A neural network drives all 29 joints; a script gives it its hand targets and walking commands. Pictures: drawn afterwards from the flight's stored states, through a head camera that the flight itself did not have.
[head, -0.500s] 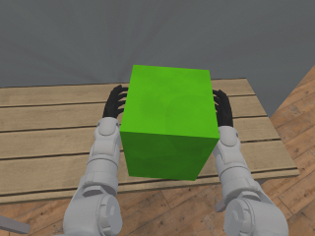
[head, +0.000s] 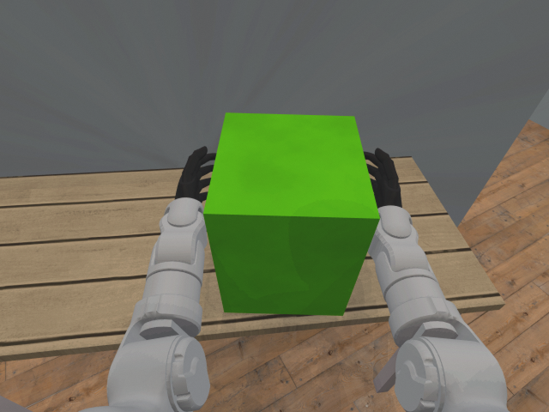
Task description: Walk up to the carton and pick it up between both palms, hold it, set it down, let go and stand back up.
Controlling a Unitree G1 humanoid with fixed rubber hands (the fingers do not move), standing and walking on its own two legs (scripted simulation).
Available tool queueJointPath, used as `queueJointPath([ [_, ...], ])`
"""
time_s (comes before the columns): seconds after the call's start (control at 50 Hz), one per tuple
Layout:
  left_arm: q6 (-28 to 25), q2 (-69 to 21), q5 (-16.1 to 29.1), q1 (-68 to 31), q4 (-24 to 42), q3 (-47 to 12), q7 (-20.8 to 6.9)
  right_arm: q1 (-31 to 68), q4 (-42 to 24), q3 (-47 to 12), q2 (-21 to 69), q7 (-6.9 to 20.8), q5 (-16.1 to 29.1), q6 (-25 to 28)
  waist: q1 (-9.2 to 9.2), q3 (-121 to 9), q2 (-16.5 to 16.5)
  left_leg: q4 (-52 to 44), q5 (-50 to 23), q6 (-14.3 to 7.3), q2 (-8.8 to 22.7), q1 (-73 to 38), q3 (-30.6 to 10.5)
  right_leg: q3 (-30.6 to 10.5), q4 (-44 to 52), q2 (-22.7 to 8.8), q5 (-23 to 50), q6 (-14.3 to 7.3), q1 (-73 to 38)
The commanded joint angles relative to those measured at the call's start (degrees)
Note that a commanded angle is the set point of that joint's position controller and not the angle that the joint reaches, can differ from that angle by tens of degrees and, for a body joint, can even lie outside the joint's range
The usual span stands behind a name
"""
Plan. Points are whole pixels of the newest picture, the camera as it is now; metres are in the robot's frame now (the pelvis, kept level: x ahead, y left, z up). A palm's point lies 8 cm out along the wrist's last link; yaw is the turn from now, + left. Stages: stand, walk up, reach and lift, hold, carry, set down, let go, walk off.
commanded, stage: reach and lift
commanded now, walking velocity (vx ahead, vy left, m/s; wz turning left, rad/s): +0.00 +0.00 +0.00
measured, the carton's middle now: (286, 218) +0.40 +0.01 +0.07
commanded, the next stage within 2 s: none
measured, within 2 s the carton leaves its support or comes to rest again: neither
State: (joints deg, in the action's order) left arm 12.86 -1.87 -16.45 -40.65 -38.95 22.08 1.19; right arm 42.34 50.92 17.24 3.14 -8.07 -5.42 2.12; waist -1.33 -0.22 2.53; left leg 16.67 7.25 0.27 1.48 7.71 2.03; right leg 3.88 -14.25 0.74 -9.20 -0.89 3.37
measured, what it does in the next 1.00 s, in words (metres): stands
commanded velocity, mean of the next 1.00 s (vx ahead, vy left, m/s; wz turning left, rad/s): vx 0.00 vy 0.00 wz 0.00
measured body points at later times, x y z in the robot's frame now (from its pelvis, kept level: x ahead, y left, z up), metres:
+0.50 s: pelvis -0.02 +0.01 +0.00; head -0.04 +0.05 +0.45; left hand +0.40 +0.16 +0.15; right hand +0.39 -0.13 +0.16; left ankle +0.02 +0.12 -0.75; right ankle -0.01 -0.10 -0.75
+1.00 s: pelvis -0.01 +0.01 +0.00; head -0.06 +0.04 +0.44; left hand +0.38 +0.17 +0.19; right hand +0.38 -0.13 +0.19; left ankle +0.02 +0.12 -0.75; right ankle -0.01 -0.10 -0.75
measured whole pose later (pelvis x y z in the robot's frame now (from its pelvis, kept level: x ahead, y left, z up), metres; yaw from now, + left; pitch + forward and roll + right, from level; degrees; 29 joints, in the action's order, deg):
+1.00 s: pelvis -0.01 +0.01 +0.00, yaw +2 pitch -7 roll -1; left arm 35.3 -0.8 -16.6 -39.6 -17.5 17.4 1.0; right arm 44.3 41.1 4.8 -1.0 -11.6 10.2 -11.6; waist -5.6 0.5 4.3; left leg 20.2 8.8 -0.4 0.7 4.0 0.7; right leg 5.3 -15.9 0.0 -10.3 -0.2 -1.8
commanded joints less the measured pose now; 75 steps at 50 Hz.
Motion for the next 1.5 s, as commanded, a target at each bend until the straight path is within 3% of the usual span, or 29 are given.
queueJointPath([
  [0.0, -0.07, -30.46, 1.55, -35.13, 5.02, -18.58, -7.76, 35.17, -6.43, -16.16, 29.78, 6.05, -0.59, 0.76, -0.39, -21.57, -1.33, -1.03, -8.43, 0.04, -2.57, -7.62, 2.15, 0.09, -0.59, -0.08, 19.52, 4.48, -7.29],
  [0.14, 3.07, -31.08, 1.93, -37.06, 6.26, -19.69, -6.96, 38.11, -6.12, -14.05, 27.05, 6.63, 0.43, 0.26, -1.01, -20.55, -3.94, -0.42, -8.73, 1.08, -1.88, -13.56, 1.87, 1.97, 1.37, 0.58, 8.91, 3.24, -0.73],
  [0.26, 5.57, -31.98, 2.66, -37.75, 7.55, -21.32, -5.68, 40.41, -6.45, -14.35, 25.33, 6.85, 2.34, -0.34, -1.38, -21.12, -5.26, 0.42, -9.59, 1.71, -1.37, -16.80, 1.27, 2.64, 1.81, 1.04, 5.68, 2.58, 2.20],
  [0.58, 12.57, -32.83, 4.74, -37.83, 15.79, -25.92, -5.27, 43.65, -13.14, -23.94, 26.62, 4.55, 11.56, -5.74, -2.66, -22.17, -4.06, 2.39, -13.36, 0.89, -2.24, -16.92, -0.80, 0.83, 0.96, 1.44, 10.69, 3.35, -0.94],
  [0.6, 13.19, -32.15, 4.39, -35.93, 14.54, -24.99, -5.64, 42.42, -13.68, -25.10, 27.44, 4.03, 11.45, -6.47, -2.20, -21.09, -2.02, 2.10, -10.78, 0.14, -2.56, -15.25, -0.62, 0.90, 0.87, 1.47, 10.36, 3.84, -2.47],
  [0.64, 13.76, -32.16, 4.97, -35.96, 16.77, -25.51, -6.16, 43.07, -16.87, -26.86, 28.62, 3.32, 12.70, -7.12, -2.41, -22.10, -1.56, 1.67, -9.50, -0.37, -3.16, -13.00, -0.77, 0.47, -0.11, 1.28, 12.42, 4.35, -4.31],
  [0.88, 18.76, -32.97, 6.00, -35.95, 25.05, -30.44, -7.10, 40.90, -21.76, -30.53, 28.11, 0.95, 17.28, -11.61, -5.65, -18.99, -5.14, 2.95, -11.89, 1.41, -3.01, -16.30, -2.49, 0.82, 0.34, 1.81, 11.83, 4.10, -2.19],
  [1.02, 21.75, -32.78, 5.71, -34.94, 26.22, -29.98, -7.59, 43.11, -25.64, -32.79, 28.63, 0.42, 19.21, -13.77, -4.87, -17.71, -3.12, 1.85, -10.26, 0.70, -3.02, -14.56, -2.27, 0.82, 0.76, 1.92, 10.75, 4.13, -3.91],
  [1.08, 22.29, -33.01, 6.45, -36.17, 28.49, -31.37, -7.41, 44.09, -27.65, -33.44, 28.70, 0.23, 20.35, -14.22, -5.14, -20.54, -4.14, 2.37, -11.45, 1.04, -3.03, -16.31, -2.40, 0.84, 0.50, 2.04, 11.41, 4.02, -3.51],
  [1.24, 24.47, -32.16, 5.81, -37.88, 27.99, -30.43, -7.73, 44.57, -25.43, -32.42, 28.40, 0.15, 20.88, -16.34, -5.10, -17.67, -4.38, 1.05, -7.15, 0.66, -2.93, -14.88, -1.91, 0.55, 1.36, 1.89, 6.80, 3.80, -2.21],
  [1.48, 25.97, -31.66, 5.52, -38.74, 27.79, -28.97, -8.47, 46.70, -26.41, -33.59, 28.95, -0.82, 22.73, -17.71, -5.03, -18.47, -3.70, 1.54, -9.68, 0.59, -3.42, -14.42, -1.51, 0.49, 0.88, 2.14, 11.62, 4.52, -5.03],
])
